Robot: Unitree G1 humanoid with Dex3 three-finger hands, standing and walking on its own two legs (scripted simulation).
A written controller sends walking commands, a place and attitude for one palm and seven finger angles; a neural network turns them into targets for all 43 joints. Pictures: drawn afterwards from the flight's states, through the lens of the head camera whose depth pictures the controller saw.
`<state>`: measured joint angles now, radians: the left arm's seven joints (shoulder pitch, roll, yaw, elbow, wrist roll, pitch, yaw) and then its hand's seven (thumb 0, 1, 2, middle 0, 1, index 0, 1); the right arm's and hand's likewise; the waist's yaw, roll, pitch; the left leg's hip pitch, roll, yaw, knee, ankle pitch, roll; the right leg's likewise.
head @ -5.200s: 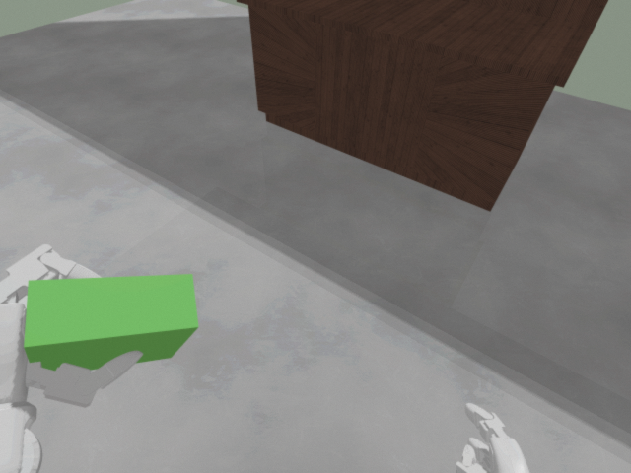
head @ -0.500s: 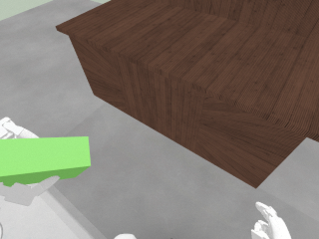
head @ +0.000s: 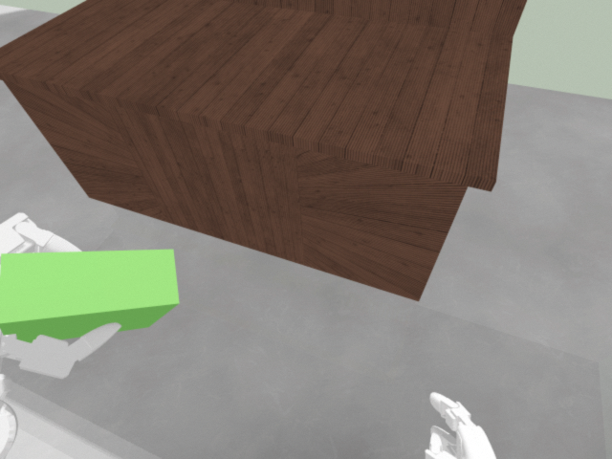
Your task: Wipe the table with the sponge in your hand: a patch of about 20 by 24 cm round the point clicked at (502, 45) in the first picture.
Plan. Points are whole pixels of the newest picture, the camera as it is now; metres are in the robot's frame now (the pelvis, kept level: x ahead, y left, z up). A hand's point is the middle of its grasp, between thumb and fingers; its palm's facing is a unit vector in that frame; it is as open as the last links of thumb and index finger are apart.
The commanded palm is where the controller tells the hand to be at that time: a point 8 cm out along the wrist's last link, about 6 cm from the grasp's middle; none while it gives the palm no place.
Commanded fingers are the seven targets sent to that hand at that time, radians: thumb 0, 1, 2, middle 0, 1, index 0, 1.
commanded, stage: turn to face it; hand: left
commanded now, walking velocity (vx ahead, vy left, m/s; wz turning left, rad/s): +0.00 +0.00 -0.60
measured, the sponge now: (115, 296) +0.23 +0.22 +0.15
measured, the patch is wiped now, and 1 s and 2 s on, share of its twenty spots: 0.00 0.00 0.00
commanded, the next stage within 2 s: take the last steps up to it in 1.06 s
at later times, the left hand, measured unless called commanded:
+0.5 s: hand (176, 283) +0.24 +0.15 +0.18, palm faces +0.16 -0.90 -0.40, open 9.6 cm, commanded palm +0.20 +0.19 +0.19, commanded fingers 0.00 0.10 1.30 -1.20 -1.60 -1.20 -1.60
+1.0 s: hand (305, 320) +0.21 +0.03 +0.19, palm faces -0.15 -0.87 -0.48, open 9.6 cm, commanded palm +0.19 +0.09 +0.19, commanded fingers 0.00 0.10 1.30 -1.20 -1.60 -1.20 -1.60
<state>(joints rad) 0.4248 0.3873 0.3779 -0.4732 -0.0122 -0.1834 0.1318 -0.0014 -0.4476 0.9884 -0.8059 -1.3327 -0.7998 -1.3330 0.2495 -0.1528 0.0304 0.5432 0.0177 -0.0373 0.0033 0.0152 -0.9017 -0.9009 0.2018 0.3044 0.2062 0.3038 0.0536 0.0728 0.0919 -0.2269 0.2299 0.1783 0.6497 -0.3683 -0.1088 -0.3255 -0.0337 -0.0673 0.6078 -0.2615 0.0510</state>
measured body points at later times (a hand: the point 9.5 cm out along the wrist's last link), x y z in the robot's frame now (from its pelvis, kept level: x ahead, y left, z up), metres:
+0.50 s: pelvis -0.04 -0.02 +0.01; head -0.02 -0.02 +0.46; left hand +0.22 +0.19 +0.20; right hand +0.06 -0.29 -0.07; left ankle +0.00 +0.10 -0.72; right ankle -0.06 -0.15 -0.67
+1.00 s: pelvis -0.10 -0.05 +0.01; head -0.07 -0.06 +0.46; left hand +0.21 +0.07 +0.21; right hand -0.12 -0.37 -0.07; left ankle -0.04 +0.05 -0.72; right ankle -0.10 -0.17 -0.72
